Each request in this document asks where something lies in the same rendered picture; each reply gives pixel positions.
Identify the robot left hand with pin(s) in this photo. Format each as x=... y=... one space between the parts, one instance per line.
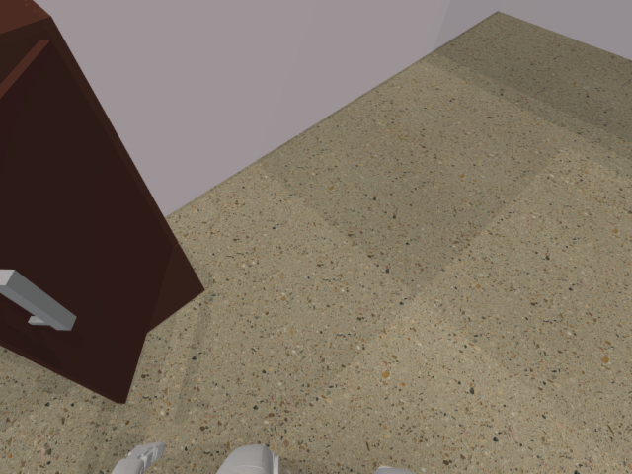
x=140 y=458

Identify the cupboard door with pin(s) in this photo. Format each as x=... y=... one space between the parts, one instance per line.
x=75 y=224

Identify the handle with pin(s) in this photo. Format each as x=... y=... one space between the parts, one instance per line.
x=47 y=311

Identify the robot left thigh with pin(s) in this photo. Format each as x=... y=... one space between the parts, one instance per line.
x=251 y=459

